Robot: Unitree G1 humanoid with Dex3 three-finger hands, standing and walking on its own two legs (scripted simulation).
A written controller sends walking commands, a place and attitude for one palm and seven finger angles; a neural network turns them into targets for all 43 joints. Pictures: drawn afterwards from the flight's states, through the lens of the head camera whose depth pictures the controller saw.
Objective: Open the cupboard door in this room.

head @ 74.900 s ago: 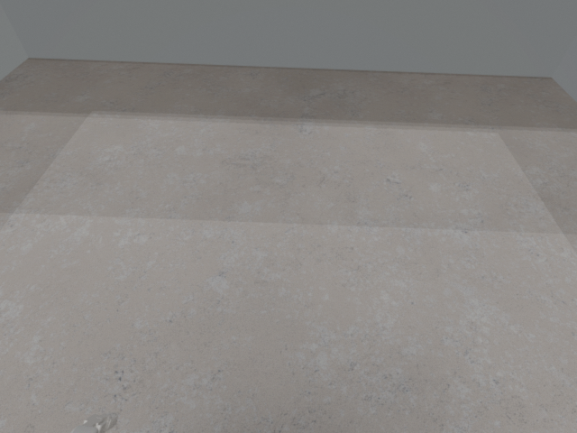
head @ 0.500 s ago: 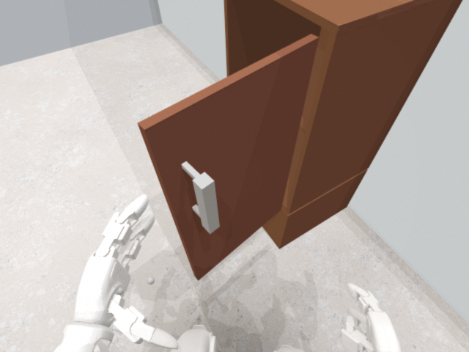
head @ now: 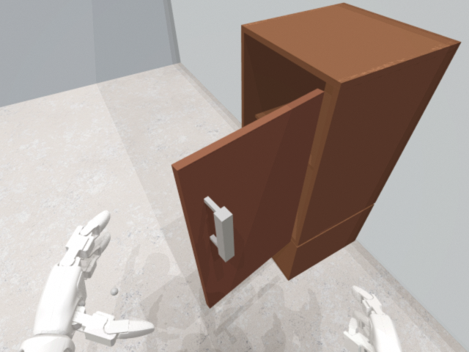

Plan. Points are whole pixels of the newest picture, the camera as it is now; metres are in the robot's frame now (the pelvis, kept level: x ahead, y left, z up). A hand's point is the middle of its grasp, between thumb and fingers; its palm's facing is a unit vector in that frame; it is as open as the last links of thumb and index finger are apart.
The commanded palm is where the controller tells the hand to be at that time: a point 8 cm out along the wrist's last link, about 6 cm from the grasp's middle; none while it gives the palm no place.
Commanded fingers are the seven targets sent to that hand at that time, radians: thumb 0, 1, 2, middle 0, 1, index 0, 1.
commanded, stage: draw the hand back to the body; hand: left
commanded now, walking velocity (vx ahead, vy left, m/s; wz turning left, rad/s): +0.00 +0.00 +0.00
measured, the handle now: (218, 229) +0.35 +0.07 +0.00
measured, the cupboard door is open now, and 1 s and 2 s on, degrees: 100 100 100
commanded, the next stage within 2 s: step back with the hand held close in 0.90 s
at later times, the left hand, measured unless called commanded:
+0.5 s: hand (42, 230) +0.22 +0.26 +0.18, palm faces +0.41 -0.81 -0.43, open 9.3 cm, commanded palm +0.17 +0.31 +0.20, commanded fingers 0.00 0.90 0.90 -0.20 -0.30 -0.20 -0.30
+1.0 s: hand (48, 231) +0.21 +0.24 +0.19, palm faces +0.43 -0.80 -0.42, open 7.4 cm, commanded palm +0.17 +0.29 +0.21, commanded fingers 0.00 0.90 0.90 -0.20 -0.30 -0.20 -0.30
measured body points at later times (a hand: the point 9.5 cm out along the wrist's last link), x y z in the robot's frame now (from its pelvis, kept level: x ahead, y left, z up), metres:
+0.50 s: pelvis +0.02 +0.01 +0.03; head +0.01 -0.01 +0.48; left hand +0.19 +0.30 +0.21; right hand +0.21 -0.21 -0.05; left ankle +0.02 +0.10 -0.71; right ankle -0.04 -0.11 -0.71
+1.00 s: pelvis +0.02 -0.01 +0.04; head +0.00 -0.04 +0.49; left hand +0.18 +0.28 +0.22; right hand +0.20 -0.24 -0.05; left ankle +0.02 +0.10 -0.71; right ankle -0.04 -0.11 -0.71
